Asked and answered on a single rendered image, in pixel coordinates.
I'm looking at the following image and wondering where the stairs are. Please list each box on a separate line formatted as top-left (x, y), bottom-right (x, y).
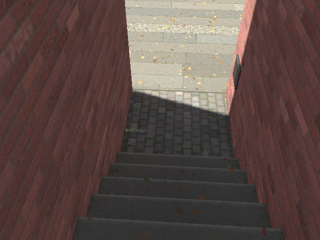
top-left (72, 152), bottom-right (285, 240)

